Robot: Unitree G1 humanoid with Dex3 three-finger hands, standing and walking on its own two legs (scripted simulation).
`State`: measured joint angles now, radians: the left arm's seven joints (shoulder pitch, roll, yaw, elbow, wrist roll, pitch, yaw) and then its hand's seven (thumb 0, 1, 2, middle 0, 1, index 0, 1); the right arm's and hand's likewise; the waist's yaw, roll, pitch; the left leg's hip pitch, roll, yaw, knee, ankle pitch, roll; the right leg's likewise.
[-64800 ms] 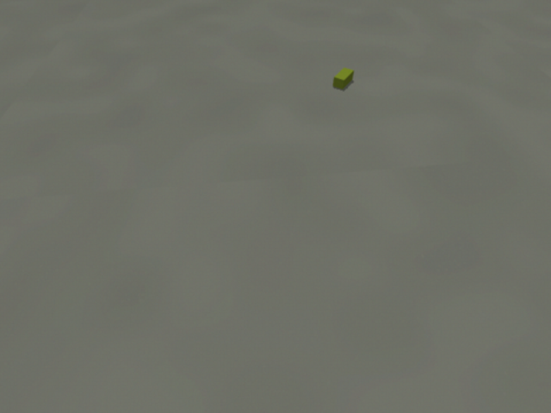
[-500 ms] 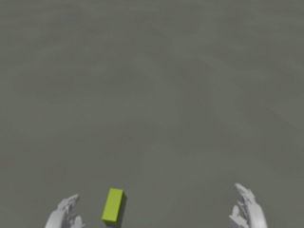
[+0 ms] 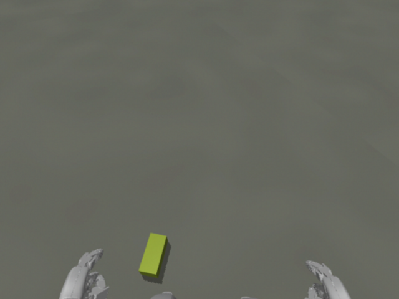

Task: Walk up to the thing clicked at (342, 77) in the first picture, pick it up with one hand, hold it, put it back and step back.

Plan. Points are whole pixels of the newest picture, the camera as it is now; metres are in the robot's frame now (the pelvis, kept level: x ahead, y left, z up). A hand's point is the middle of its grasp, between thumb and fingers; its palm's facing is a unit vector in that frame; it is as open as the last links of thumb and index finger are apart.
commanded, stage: stand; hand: left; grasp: from above
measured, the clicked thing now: (154, 254) +0.40 +0.22 -0.70
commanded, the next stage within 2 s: none
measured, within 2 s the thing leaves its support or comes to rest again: neither
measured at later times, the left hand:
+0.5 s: hand out of the picture +0.06 +0.25 -0.12, palm faces +0.01 -0.95 -0.32, open 7.4 cm
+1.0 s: hand out of the picture +0.04 +0.24 -0.11, palm faces -0.01 -0.94 -0.34, open 7.4 cm
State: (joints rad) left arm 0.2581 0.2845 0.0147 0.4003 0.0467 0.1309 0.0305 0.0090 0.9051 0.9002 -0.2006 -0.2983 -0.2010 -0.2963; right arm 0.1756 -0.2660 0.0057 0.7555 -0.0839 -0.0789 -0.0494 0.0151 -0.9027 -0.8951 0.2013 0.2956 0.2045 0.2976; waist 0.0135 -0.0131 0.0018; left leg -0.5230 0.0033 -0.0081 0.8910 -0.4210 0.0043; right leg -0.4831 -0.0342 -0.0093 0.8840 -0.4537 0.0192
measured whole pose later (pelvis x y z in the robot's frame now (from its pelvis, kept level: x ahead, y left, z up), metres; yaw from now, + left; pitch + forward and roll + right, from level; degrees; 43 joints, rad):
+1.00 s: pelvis -0.01 +0.00 +0.05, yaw -1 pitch -5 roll +0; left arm 0.18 0.30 0.03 1.14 0.02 0.00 0.02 0.01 0.91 0.90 -0.20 -0.30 -0.20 -0.30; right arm 0.14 -0.32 -0.04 1.14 -0.02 0.00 -0.01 0.01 -0.91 -0.90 0.20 0.29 0.20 0.30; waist 0.00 0.01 0.07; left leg -0.12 0.00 0.02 0.36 -0.15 0.00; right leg -0.10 -0.03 0.01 0.37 -0.18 0.03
